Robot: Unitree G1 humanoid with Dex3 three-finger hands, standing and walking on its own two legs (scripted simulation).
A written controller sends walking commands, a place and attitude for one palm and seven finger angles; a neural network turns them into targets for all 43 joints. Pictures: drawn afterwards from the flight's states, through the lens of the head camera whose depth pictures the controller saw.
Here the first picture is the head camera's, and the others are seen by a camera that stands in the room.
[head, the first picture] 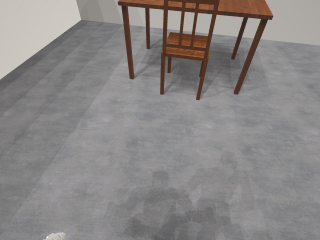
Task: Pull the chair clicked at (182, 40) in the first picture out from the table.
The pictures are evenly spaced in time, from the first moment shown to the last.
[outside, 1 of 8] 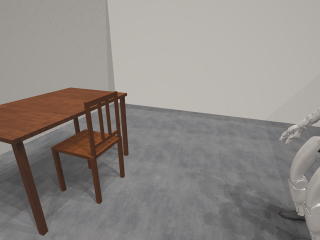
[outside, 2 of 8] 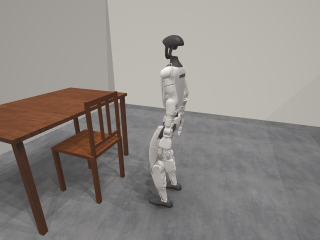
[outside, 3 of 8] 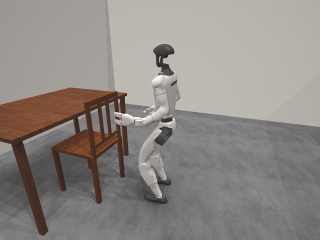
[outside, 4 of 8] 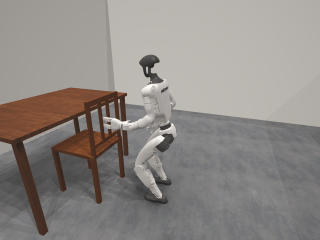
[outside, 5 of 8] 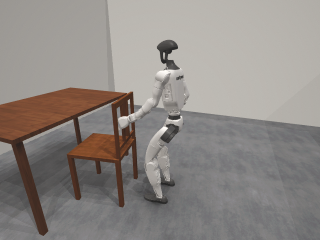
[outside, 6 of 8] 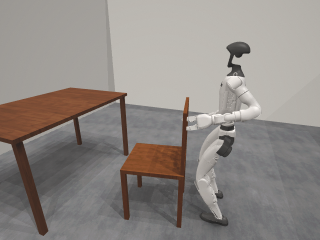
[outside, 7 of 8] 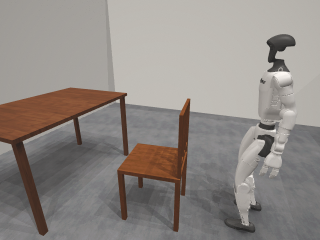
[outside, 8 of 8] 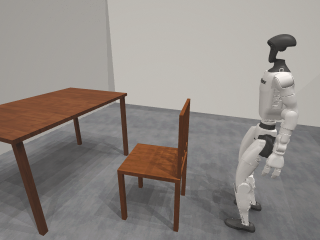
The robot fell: no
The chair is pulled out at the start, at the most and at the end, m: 0.00 0.66 0.66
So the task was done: yes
